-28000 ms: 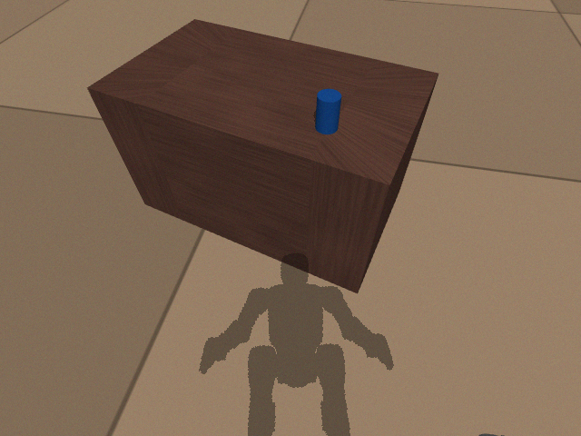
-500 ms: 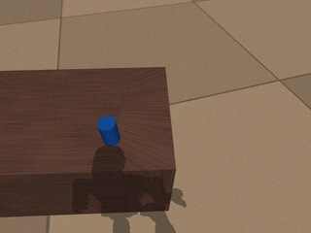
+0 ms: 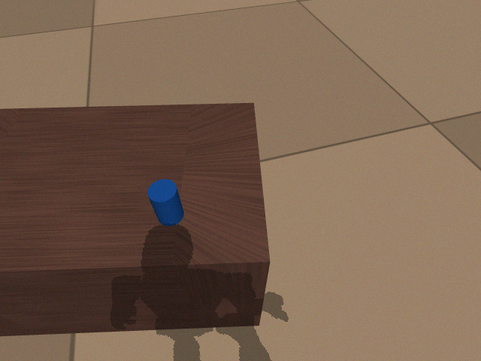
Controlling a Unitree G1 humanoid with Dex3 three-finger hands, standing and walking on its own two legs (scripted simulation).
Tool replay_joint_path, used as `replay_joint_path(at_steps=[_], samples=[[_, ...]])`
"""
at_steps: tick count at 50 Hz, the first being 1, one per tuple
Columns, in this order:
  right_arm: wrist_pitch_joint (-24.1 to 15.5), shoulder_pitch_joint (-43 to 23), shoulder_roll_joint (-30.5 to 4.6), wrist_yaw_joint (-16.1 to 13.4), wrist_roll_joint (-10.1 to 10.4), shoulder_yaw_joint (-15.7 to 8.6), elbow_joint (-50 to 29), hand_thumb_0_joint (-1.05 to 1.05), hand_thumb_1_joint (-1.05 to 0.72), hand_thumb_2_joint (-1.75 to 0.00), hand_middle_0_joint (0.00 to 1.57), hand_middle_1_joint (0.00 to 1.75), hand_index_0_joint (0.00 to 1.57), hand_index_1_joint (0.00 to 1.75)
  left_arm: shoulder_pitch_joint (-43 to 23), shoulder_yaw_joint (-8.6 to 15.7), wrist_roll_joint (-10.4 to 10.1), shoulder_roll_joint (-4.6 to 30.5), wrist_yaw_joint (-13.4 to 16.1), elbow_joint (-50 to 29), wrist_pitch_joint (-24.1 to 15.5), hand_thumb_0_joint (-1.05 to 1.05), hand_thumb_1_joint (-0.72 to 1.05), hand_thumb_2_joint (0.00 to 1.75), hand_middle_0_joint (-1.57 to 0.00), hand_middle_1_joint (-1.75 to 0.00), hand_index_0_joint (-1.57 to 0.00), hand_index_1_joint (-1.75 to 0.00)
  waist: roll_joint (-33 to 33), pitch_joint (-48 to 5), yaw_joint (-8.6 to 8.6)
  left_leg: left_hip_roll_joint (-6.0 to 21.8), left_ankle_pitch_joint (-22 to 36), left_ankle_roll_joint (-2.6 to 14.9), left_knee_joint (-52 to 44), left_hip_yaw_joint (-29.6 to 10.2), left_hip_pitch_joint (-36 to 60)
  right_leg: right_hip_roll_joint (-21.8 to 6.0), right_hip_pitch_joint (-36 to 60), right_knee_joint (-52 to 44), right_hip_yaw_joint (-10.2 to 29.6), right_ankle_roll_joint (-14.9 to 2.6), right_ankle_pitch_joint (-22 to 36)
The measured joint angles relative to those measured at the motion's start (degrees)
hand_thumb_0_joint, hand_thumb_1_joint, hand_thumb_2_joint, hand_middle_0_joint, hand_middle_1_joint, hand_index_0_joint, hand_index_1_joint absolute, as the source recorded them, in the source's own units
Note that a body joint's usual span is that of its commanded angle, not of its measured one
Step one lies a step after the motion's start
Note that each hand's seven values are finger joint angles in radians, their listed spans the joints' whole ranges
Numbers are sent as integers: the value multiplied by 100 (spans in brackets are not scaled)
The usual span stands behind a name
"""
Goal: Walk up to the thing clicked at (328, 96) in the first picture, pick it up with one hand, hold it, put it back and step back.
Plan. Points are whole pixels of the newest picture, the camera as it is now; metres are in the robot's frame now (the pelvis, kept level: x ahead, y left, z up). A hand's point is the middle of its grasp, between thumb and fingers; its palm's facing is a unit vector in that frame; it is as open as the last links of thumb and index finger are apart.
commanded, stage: stand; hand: left
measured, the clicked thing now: (166, 203) +0.49 +0.19 -0.13
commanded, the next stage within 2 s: step back in 0.42 s
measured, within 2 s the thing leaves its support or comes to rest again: neither
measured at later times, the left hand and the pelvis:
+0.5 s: hand out of the picture +0.08 +0.26 -0.16, palm faces +0.00 -0.94 -0.35, open 7.4 cm; pelvis +0.00 +0.00 +0.00, yaw +0 degrees
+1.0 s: hand out of the picture +0.02 +0.29 -0.18, palm faces +0.05 -0.93 -0.37, open 7.4 cm; pelvis -0.11 +0.01 -0.03, yaw +2 degrees
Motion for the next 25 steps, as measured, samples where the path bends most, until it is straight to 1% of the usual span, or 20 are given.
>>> replay_joint_path(at_steps=[21, 23, 25], samples=[[-23, -18, 20, -1, 12, 27, -62, 1, -90, -90, 20, 30, 20, 30, -22, -12, -8, 23, -3, -75, -3, 1, 91, 90, -20, -30, -20, -30, -15, -10, 19, -11, -32, 2, -13, -3, 28, -13, 40, -32, -8, 7, -25], [32, -78, 4, 25, 46, -1, -130, 1, -90, -90, 20, 30, 20, 30, -52, 47, -52, 43, -4, -151, 36, 1, 91, 90, -20, -30, -20, -30, -20, 31, 14, -9, -80, 14, 154, -6, -125, -10, -129, 171, -2, -3, -92], [77, -184, -18, 36, 89, -45, -240, 1, -90, -90, 20, 30, 20, 30, -134, 112, -87, 101, 25, -270, 69, 1, 91, 90, -20, -30, -21, -30, -42, 198, 8, -12, -123, 26, 359, -13, -294, -10, -340, 473, 3, -25, -187]])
